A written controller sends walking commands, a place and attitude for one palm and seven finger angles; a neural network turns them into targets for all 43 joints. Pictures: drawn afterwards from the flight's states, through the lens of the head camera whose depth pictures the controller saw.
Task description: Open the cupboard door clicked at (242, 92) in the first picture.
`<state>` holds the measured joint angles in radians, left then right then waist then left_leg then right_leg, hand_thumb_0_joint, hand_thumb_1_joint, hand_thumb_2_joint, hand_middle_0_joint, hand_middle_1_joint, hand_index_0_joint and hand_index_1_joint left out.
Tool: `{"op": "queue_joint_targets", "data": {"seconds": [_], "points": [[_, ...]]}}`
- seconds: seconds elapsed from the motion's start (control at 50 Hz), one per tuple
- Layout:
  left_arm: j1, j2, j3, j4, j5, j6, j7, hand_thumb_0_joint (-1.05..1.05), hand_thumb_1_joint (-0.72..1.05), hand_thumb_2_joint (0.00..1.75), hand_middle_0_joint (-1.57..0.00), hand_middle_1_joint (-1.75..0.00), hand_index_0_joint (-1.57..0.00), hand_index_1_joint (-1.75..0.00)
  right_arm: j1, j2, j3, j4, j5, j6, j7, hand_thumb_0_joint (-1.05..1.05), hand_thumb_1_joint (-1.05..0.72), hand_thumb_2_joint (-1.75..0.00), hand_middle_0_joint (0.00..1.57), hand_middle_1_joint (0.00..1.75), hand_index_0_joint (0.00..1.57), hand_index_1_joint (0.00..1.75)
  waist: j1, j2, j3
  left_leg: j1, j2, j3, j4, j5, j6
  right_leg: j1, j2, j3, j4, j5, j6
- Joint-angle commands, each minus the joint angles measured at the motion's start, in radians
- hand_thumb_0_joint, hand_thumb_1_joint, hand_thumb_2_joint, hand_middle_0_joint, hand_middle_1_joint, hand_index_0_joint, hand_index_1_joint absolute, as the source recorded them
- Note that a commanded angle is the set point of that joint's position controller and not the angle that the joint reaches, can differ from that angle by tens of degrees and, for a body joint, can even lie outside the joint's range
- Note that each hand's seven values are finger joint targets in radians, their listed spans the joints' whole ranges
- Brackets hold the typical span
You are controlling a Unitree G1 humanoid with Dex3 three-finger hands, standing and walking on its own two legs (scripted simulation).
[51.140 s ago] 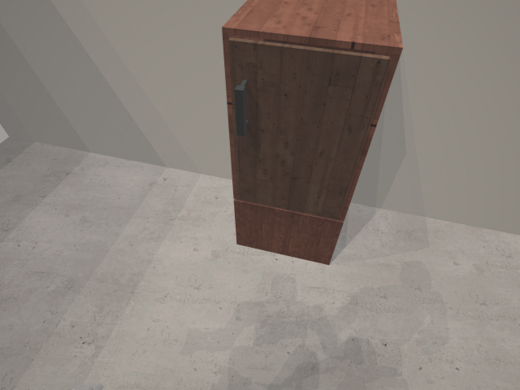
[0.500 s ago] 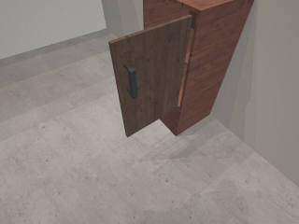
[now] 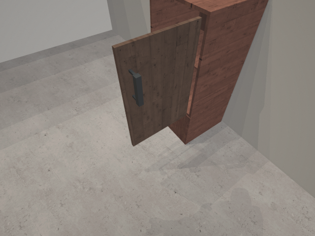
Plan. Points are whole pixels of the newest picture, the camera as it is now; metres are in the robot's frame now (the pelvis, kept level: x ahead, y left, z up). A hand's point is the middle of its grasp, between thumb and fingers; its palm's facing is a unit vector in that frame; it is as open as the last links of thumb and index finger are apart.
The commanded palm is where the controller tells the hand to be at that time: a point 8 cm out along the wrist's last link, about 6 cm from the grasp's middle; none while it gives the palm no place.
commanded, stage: stand and wait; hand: left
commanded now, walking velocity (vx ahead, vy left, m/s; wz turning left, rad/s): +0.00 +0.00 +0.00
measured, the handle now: (135, 87) +0.62 +0.13 -0.01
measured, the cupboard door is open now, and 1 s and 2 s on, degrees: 91 91 91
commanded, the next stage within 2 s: none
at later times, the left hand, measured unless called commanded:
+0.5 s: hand out of the picture +0.09 +0.23 -0.16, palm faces -0.02 -0.95 -0.32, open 7.4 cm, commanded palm none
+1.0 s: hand out of the picture +0.10 +0.23 -0.16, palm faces -0.02 -0.95 -0.32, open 7.4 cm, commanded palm none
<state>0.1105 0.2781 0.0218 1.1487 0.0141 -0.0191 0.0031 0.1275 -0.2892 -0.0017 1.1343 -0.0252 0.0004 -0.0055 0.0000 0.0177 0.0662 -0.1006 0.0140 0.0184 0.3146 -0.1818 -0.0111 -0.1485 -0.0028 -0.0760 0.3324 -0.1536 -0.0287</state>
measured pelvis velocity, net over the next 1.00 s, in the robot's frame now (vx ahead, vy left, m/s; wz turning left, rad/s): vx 0.02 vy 0.00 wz -0.01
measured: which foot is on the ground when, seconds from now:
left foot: down 0.00-1.00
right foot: down 0.00-1.00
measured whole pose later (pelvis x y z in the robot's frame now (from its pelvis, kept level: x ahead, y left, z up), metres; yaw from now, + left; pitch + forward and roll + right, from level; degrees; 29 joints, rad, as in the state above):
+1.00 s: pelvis +0.02 +0.00 +0.00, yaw -1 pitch -1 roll +0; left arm 0.10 0.30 0.02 1.14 0.01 -0.02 0.00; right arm 0.13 -0.31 0.00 1.14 -0.02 -0.01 -0.01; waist 0.00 0.01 0.05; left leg -0.06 0.02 0.03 0.28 -0.19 -0.02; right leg -0.12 0.01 -0.06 0.31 -0.17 -0.03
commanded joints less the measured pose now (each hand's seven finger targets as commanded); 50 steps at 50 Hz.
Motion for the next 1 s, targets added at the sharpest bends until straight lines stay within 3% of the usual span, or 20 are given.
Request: {"op": "queue_joint_targets", "data": {"seconds": [0.0, 0.16, 0.26, 0.56, 0.66, 0.74, 0.98], "points": [[-0.025, 0.196, 0.030, -0.052, -0.004, -0.017, 0.016, 0.00, 0.90, 0.90, -0.20, -0.30, -0.20, -0.30, -0.009, -0.170, -0.033, -0.044, 0.003, -0.013, -0.013, 0.00, -0.90, -0.90, 0.20, 0.30, 0.20, 0.30, -0.006, -0.006, -0.066, -0.012, 0.103, -0.081, -0.055, 0.097, 0.031, 0.031, -0.132, 0.122, -0.074, 0.059, -0.021], [-0.034, 0.206, 0.031, -0.056, -0.004, -0.019, 0.016, 0.00, 0.90, 0.90, -0.20, -0.30, -0.20, -0.30, -0.011, -0.181, -0.032, -0.044, 0.004, -0.015, -0.012, 0.00, -0.90, -0.90, 0.20, 0.30, 0.20, 0.30, -0.007, -0.015, -0.078, -0.003, 0.106, -0.082, -0.059, 0.108, 0.030, 0.043, -0.132, 0.127, -0.077, 0.074, -0.021], [-0.034, 0.210, 0.031, -0.060, -0.005, -0.022, 0.018, 0.00, 0.90, 0.90, -0.20, -0.30, -0.20, -0.30, -0.012, -0.185, -0.033, -0.045, 0.005, -0.018, -0.014, 0.00, -0.90, -0.90, 0.20, 0.30, 0.20, 0.30, -0.007, -0.021, -0.099, 0.018, 0.109, -0.079, -0.053, 0.156, 0.030, 0.060, -0.134, 0.125, -0.063, 0.158, -0.022], [-0.034, 0.216, 0.029, -0.060, -0.005, -0.022, 0.017, 0.00, 0.90, 0.90, -0.20, -0.30, -0.20, -0.30, -0.015, -0.192, -0.034, -0.046, 0.006, -0.016, -0.013, 0.00, -0.90, -0.90, 0.20, 0.30, 0.20, 0.30, -0.008, -0.011, -0.067, 0.019, 0.110, -0.073, -0.065, 0.122, 0.027, 0.041, -0.131, 0.134, -0.081, 0.120, -0.022], [-0.033, 0.220, 0.029, -0.060, -0.006, -0.024, 0.017, 0.00, 0.90, 0.90, -0.20, -0.30, -0.20, -0.30, -0.012, -0.199, -0.034, -0.047, 0.007, -0.018, -0.015, 0.00, -0.90, -0.90, 0.20, 0.30, 0.20, 0.30, -0.010, -0.015, -0.099, 0.034, 0.113, -0.074, -0.059, 0.152, 0.028, 0.061, -0.131, 0.134, -0.071, 0.165, -0.023], [-0.030, 0.221, 0.029, -0.060, -0.005, -0.023, 0.017, 0.00, 0.90, 0.90, -0.20, -0.30, -0.20, -0.30, -0.017, -0.201, -0.035, -0.048, 0.008, -0.018, -0.015, 0.00, -0.90, -0.90, 0.20, 0.30, 0.20, 0.30, -0.007, -0.016, -0.073, 0.030, 0.113, -0.070, -0.063, 0.144, 0.027, 0.045, -0.129, 0.134, -0.076, 0.156, -0.022], [-0.033, 0.223, 0.028, -0.060, -0.006, -0.023, 0.017, 0.00, 0.90, 0.90, -0.20, -0.30, -0.20, -0.30, -0.016, -0.200, -0.034, -0.047, 0.008, -0.021, -0.015, 0.00, -0.90, -0.90, 0.20, 0.30, 0.20, 0.30, -0.008, -0.005, -0.083, 0.036, 0.116, -0.071, -0.068, 0.161, 0.028, 0.060, -0.133, 0.132, -0.072, 0.176, -0.022]]}}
